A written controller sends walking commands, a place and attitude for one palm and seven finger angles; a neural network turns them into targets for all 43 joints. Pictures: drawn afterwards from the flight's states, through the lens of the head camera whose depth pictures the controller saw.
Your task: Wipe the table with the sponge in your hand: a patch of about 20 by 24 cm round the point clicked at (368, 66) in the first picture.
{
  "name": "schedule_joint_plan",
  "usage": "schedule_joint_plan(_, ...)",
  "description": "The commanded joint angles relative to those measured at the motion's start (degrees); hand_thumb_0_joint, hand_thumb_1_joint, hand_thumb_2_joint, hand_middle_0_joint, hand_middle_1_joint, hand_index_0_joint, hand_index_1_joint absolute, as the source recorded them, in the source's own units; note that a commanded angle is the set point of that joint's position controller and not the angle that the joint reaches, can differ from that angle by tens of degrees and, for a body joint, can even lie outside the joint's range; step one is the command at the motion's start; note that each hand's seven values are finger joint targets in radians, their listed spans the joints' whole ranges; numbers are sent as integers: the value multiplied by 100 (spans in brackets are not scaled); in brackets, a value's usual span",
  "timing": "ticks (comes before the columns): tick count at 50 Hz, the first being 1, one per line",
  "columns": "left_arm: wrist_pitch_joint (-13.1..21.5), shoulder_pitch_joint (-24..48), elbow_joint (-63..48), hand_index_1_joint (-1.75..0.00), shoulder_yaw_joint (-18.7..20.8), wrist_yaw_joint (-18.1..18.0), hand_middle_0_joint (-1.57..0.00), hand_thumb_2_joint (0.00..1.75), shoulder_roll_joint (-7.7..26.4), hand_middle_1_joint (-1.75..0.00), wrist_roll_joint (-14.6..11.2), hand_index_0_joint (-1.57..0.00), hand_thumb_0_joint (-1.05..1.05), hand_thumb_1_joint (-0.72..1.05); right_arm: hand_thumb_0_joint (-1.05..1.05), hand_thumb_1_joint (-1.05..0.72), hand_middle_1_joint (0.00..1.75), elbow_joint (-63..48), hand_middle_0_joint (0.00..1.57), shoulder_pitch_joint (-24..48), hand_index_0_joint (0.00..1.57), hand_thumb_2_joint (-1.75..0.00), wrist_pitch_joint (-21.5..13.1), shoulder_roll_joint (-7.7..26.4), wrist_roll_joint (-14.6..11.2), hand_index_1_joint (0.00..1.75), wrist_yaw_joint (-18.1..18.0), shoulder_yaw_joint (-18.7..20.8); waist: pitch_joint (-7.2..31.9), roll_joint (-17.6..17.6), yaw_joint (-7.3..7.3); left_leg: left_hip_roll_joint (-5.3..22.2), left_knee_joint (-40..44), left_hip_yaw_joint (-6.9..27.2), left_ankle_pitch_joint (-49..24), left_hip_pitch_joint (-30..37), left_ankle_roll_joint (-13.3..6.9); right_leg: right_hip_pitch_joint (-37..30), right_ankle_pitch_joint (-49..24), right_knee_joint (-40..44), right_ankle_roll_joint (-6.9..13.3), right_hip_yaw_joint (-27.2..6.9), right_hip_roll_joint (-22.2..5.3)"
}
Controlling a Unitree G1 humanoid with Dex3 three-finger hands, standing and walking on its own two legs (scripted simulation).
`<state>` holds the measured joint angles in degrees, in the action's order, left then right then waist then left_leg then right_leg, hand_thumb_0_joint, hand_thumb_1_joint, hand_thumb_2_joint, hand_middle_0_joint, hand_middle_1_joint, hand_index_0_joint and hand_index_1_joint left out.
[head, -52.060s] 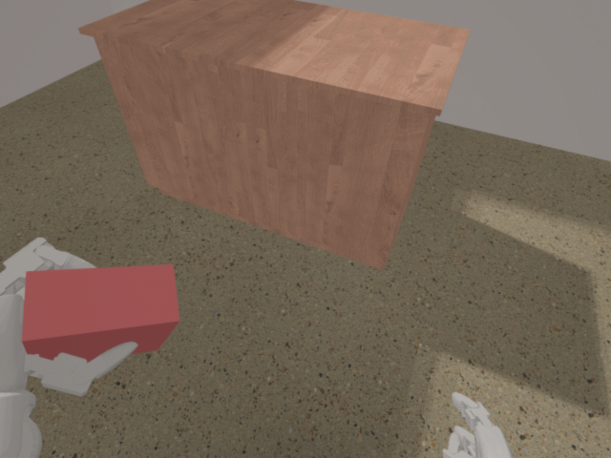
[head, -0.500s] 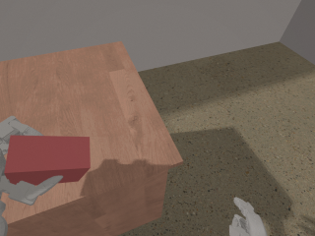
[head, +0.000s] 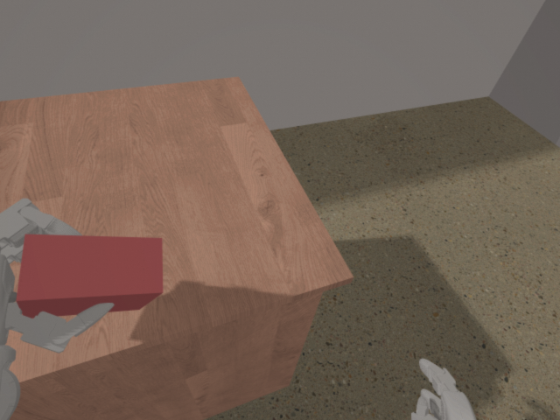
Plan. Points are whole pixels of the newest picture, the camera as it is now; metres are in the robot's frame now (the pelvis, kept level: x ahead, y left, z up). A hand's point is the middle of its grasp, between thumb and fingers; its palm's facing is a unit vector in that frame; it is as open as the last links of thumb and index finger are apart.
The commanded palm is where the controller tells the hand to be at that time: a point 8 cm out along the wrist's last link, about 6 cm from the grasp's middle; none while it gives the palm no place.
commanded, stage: come to a stop and stand still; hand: left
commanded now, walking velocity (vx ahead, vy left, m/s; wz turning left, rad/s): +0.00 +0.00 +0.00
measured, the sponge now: (112, 278) +0.23 +0.22 +0.13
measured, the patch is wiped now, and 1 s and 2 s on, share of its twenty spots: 0.00 0.00 0.00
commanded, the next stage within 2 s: look again from close up in 0.58 s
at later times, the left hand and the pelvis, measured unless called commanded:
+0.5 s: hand (36, 242) +0.25 +0.29 +0.16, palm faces +0.39 -0.84 -0.37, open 9.9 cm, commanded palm +0.18 +0.32 +0.18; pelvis +0.03 +0.04 +0.00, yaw +1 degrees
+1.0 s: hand (58, 250) +0.24 +0.27 +0.16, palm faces +0.40 -0.84 -0.37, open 9.9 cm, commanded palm +0.18 +0.30 +0.18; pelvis +0.03 +0.02 +0.01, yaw +1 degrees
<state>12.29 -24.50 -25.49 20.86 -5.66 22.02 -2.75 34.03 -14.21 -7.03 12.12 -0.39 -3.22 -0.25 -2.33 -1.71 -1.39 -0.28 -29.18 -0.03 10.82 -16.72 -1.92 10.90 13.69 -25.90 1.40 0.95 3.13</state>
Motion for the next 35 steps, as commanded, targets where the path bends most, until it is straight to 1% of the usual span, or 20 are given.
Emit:
schedule_joint_plan(1, 390, 1111, -1047, -160, 317, -128, -120, 130, 673, -160, 125, -120, 0, 10, 0, -90, 30, -972, 20, 741, 20, -90, -479, 686, 5, 30, 15, 199, 405, 920, 24, 770, 1623, 1061, 2042, -327, -219, -305, 521, 237, -70, -399, -302)
schedule_joint_plan(2, 383, 1090, -1072, -160, 182, -117, -120, 130, 549, -160, 146, -120, 0, 10, 0, -90, 30, -967, 20, 809, 20, -90, -505, 666, -6, 30, 40, 172, 428, 1068, 17, 799, 1752, 1107, 2168, -338, -212, -341, 435, 128, -73, -346, -282)
schedule_joint_plan(4, 358, 989, -1040, -160, 186, -120, -120, 130, 574, -160, 205, -120, 0, 10, 0, -90, 30, -975, 20, 710, 20, -90, -509, 690, 17, 30, 85, 192, 444, 871, 7, 864, 1840, 1232, 2309, -476, -223, -447, 352, 87, -76, -326, -275)
schedule_joint_plan(6, 349, 823, -1060, -160, 289, -121, -120, 130, 636, -160, 228, -120, 0, 10, 0, -90, 30, -975, 20, 666, 20, -90, -500, 671, 28, 30, 123, 202, 551, 582, 2, 808, 1706, 1143, 2065, -408, -199, -540, 222, 280, -73, -326, -319)
schedule_joint_plan(9, 375, 757, -1176, -160, 409, -120, -120, 130, 713, -160, 221, -120, 0, 10, 0, -90, 30, -966, 20, 672, 20, -90, -474, 667, 49, 30, 144, 186, 561, 603, 21, 736, 1739, 1150, 1936, -319, -94, -499, 161, 376, -62, -289, -281)
schedule_joint_plan(11, 413, 774, -1278, -160, 524, -126, -120, 130, 821, -160, 214, -120, 0, 10, 0, -90, 30, -966, 20, 657, 20, -90, -473, 636, 60, 30, 134, 181, 677, 614, 24, 693, 1558, 1036, 1423, -130, -67, -552, -70, 451, -45, -281, -327)
schedule_joint_plan(12, 421, 828, -1349, -160, 586, -142, -120, 130, 887, -160, 215, -120, 0, 10, 0, -90, 30, -929, 20, 727, 20, -90, -478, 632, 52, 30, 128, 152, 696, 754, 29, 669, 1593, 1047, 1271, -22, 18, -491, -90, 409, -43, -243, -303)
schedule_joint_plan(13, 444, 831, -1364, -160, 525, -131, -120, 130, 810, -160, 199, -120, 0, 10, 0, -90, 30, -922, 20, 678, 20, -90, -475, 645, 74, 30, 117, 163, 748, 865, 37, 663, 1569, 1055, 1047, 57, 30, -505, -177, 384, -41, -219, -290)
schedule_joint_plan(16, 456, 697, -1463, -160, 575, -126, -120, 130, 874, -160, 142, -120, 0, 10, 0, -90, 30, -933, 20, 615, 20, -90, -473, 615, 66, 30, 112, 181, 1084, 684, 25, 604, 1099, 827, -472, 648, 112, -515, -724, 445, -12, -200, -415)
schedule_joint_plan(17, 431, 674, -1464, -160, 556, -140, -120, 130, 850, -160, 147, -120, 0, 10, 0, -90, 30, -897, 20, 699, 20, -90, -476, 602, 45, 30, 110, 164, 1118, 735, 26, 571, 1010, 764, -951, 861, 215, -405, -816, 407, -5, -168, -402)
schedule_joint_plan(19, 409, 598, -1470, -160, 458, -115, -120, 130, 795, -160, 124, -120, 0, 10, 0, -90, 30, -917, 20, 614, 20, -90, -441, 644, 50, 30, 131, 213, 1173, 776, 30, 609, 864, 746, -1756, 1048, 266, -371, -923, 352, -22, -109, -406)
schedule_joint_plan(22, 339, 470, -1485, -160, 483, -148, -120, 130, 825, -160, 126, -120, 0, 10, 0, -90, 30, -903, 20, 692, 20, -90, -376, 621, 18, 30, 133, 206, 1230, 851, 22, 661, 749, 717, -2433, 1393, 387, -166, -809, 273, -30, -65, -409)
schedule_joint_plan(23, 332, 382, -1385, -160, 371, -125, -120, 130, 691, -160, 101, -120, 0, 10, 0, -90, 30, -886, 20, 605, 20, -90, -333, 676, 49, 30, 147, 221, 1201, 779, 42, 672, 787, 748, -2411, 1299, 374, -175, -685, 259, -35, -35, -377)
schedule_joint_plan(24, 323, 388, -1504, -160, 415, -125, -120, 130, 773, -160, 101, -120, 0, 10, 0, -90, 30, -942, 20, 618, 20, -90, -322, 673, 24, 30, 153, 258, 1229, 821, 36, 705, 758, 745, -2450, 1340, 362, -203, -661, 283, -23, -69, -417)
schedule_joint_plan(25, 325, 416, -1518, -160, 396, -121, -120, 130, 771, -160, 91, -120, 0, 10, 0, -90, 30, -953, 20, 637, 20, -90, -294, 675, 24, 30, 148, 245, 1151, 817, 40, 708, 813, 756, -2259, 1219, 366, -213, -577, 291, -28, -62, -422)
schedule_joint_plan(27, 288, 377, -1473, -160, 579, -181, -120, 130, 909, -160, 96, -120, 0, 10, 0, -90, 30, -945, 20, 738, 20, -90, -243, 651, -9, 30, 103, 232, 1064, 714, 19, 680, 859, 753, -1931, 1079, 398, -267, -634, 369, -23, -84, -447)
schedule_joint_plan(28, 290, 290, -1345, -160, 470, -163, -120, 130, 780, -160, 64, -120, 0, 10, 0, -90, 30, -957, 20, 686, 20, -90, -207, 681, 17, 30, 104, 226, 1029, 637, 29, 664, 911, 748, -1620, 893, 329, -372, -640, 427, -35, -74, -445)
schedule_joint_plan(32, 278, 373, -1391, -160, 577, -199, -120, 130, 914, -160, 59, -120, 0, 10, 0, -90, 30, -997, 20, 779, 20, -90, -189, 655, -44, 30, 42, 229, 890, 644, 31, 570, 974, 681, -828, 641, 246, -464, -709, 560, -8, -217, -542)
schedule_joint_plan(33, 294, 363, -1234, -160, 426, -173, -120, 130, 735, -160, 37, -120, 0, 10, 0, -90, 30, -973, 20, 717, 20, -90, -177, 686, -5, 30, 46, 215, 842, 622, 46, 552, 1083, 729, -510, 489, 209, -494, -613, 578, -10, -188, -512)
schedule_joint_plan(35, 311, 491, -1327, -160, 437, -170, -120, 130, 801, -160, 54, -120, 0, 10, 0, -90, 30, -1004, 20, 718, 20, -90, -205, 686, -27, 30, 38, 237, 839, 675, 49, 553, 1124, 745, -206, 450, 155, -531, -581, 588, -2, -257, -537)
